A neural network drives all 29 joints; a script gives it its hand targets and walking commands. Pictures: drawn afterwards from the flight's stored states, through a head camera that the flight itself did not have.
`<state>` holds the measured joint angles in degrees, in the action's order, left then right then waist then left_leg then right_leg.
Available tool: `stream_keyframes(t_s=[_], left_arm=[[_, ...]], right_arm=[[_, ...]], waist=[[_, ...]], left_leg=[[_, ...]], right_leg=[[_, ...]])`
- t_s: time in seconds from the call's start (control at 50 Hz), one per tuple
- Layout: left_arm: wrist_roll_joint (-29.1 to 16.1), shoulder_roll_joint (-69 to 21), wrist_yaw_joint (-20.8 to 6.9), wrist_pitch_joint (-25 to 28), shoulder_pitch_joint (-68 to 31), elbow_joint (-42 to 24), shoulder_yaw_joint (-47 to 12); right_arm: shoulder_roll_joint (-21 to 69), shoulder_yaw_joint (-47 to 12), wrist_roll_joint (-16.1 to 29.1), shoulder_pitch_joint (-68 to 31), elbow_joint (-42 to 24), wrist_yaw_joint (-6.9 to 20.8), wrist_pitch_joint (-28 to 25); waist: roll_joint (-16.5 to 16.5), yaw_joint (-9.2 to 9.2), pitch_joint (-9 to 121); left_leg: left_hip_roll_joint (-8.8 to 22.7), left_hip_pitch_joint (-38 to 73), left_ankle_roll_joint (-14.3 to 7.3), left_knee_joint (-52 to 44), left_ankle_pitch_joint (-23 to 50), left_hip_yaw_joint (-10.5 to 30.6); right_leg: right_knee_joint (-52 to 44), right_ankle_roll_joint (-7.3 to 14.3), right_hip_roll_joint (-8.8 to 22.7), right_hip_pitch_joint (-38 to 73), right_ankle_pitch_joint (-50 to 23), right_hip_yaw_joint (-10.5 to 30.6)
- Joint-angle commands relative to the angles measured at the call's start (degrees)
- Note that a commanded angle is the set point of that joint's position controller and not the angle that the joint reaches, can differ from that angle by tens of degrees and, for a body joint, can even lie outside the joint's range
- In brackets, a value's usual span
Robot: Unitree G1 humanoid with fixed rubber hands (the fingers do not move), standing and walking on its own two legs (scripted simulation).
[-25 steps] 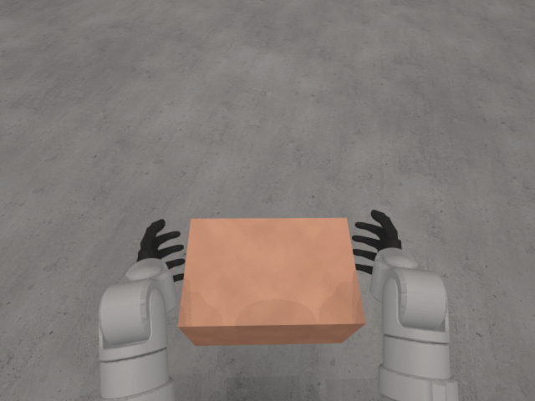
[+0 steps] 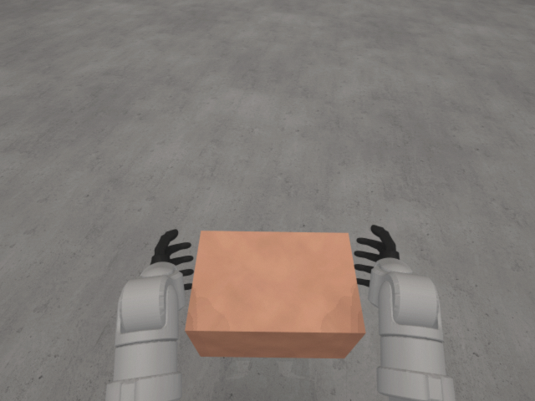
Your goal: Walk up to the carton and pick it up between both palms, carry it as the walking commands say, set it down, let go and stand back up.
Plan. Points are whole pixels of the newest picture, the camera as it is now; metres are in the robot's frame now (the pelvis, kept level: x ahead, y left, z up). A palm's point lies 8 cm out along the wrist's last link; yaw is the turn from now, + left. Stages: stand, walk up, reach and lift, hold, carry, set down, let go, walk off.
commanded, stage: carry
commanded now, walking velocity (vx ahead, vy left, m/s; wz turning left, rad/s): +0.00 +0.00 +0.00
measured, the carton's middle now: (273, 295) +0.30 +0.00 -0.02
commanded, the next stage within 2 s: none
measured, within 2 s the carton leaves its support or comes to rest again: neither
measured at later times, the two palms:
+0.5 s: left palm (178, 276) +0.28 +0.14 +0.06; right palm (395, 273) +0.29 -0.18 +0.06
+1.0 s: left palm (188, 282) +0.28 +0.13 +0.06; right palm (407, 276) +0.29 -0.20 +0.06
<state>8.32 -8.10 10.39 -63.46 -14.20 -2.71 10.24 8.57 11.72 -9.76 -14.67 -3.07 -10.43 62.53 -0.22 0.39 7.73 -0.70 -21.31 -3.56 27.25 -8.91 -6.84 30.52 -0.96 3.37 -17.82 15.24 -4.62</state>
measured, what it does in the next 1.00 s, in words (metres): stands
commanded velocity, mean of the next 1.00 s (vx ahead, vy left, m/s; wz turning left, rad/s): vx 0.00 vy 0.00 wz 0.00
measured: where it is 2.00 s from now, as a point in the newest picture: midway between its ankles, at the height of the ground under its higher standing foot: outside the picture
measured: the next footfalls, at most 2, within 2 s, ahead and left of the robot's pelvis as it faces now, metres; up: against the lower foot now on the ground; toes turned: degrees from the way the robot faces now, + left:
none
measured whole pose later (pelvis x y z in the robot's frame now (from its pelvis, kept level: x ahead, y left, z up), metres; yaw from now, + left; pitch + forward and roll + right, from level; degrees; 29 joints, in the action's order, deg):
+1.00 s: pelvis +0.01 -0.04 +0.00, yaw +1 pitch +3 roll +1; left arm 10.5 -7.6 5.3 -54.3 -8.8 -2.2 9.1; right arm 7.8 10.1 -11.5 -10.1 -1.8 -5.3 53.5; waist 0.5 -0.3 7.0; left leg 1.6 -21.5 -0.3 28.8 -9.9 -4.4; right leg 31.8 2.2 1.3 -17.3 17.3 -6.9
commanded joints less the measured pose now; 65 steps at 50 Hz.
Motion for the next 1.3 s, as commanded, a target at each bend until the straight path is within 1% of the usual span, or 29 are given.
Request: stream_keyframes(t_s=[0.0, 0.08, 0.12, 0.26, 0.52, 0.7, 0.84, 1.02, 1.28], left_arm=[[-24.3, -54.1, -22.1, 3.2, -33.8, -3.5, -38.5], [-23.2, -53.2, -22.1, 5.8, -32.6, -3.5, -37.9], [-23.1, -52.9, -22.0, 6.8, -32.0, -4.5, -38.2], [-21.5, -51.4, -21.8, 8.6, -28.9, -5.0, -37.8], [-19.5, -49.5, -21.3, 9.8, -25.8, -6.1, -37.4], [-19.5, -48.3, -21.2, 9.9, -24.4, -7.1, -37.7], [-19.0, -48.0, -21.3, 10.3, -24.3, -6.5, -37.2], [-17.9, -47.7, -21.4, 12.2, -24.3, -5.0, -36.1], [-16.9, -47.1, -21.3, 14.4, -23.2, -4.6, -35.8]], right_arm=[[53.9, -38.2, 23.3, -30.2, 0.0, 22.5, -1.5], [52.6, -37.4, 21.9, -29.0, 0.5, 22.1, -4.4], [52.1, -37.7, 21.8, -28.5, -0.5, 21.9, -5.4], [50.0, -37.9, 21.1, -26.3, -1.2, 21.7, -7.4], [48.0, -38.1, 20.2, -24.0, -2.4, 21.6, -8.4], [46.9, -38.8, 20.0, -22.6, -3.9, 21.4, -8.5], [46.8, -38.1, 19.2, -22.3, -3.2, 21.4, -8.9], [46.7, -37.0, 18.0, -22.2, -1.5, 21.4, -10.9], [45.9, -36.9, 17.0, -21.2, -1.2, 21.4, -13.3]], waist=[[0.8, 0.14, 13.8], [0.5, -0.04, 14.9], [0.5, -0.15, 15.4], [0.4, -0.48, 16.0], [0.1, -0.74, 14.6], [-0.5, -0.75, 13.4], [-0.5, -0.69, 12.8], [-0.3, -0.65, 12.9], [-0.3, -0.66, 13.1]], left_leg=[[8.8, 9.1, 1.9, -4.9, 2.2, 10.0], [8.8, 9.9, 1.8, -3.6, 5.6, 9.7], [8.8, 10.1, 1.8, -3.1, 7.0, 9.6], [8.8, 9.9, 1.6, -1.7, 10.3, 9.3], [8.6, 8.1, 1.6, -1.0, 8.6, 8.9], [8.3, 7.4, 1.5, -0.9, 6.7, 8.5], [8.2, 7.2, 1.5, -1.1, 6.0, 8.4], [8.2, 7.2, 1.6, -0.9, 6.3, 8.1], [8.2, 7.5, 1.6, -0.4, 7.4, 7.7]], right_leg=[[-4.3, 1.7, 4.7, 1.2, -1.0, 5.5], [-3.9, 1.8, 4.7, 1.4, -2.3, 5.5], [-3.6, 2.0, 4.7, 1.7, -2.9, 5.5], [-2.8, 2.4, 5.1, 2.8, -5.1, 5.4], [-3.6, 2.9, 5.9, 3.0, -5.7, 5.5], [-4.6, 3.2, 6.3, 2.9, -5.6, 5.7], [-5.2, 3.5, 6.0, 3.0, -5.5, 5.7], [-5.3, 3.7, 5.8, 3.5, -6.1, 5.5], [-5.0, 3.9, 5.7, 4.5, -8.0, 5.1]])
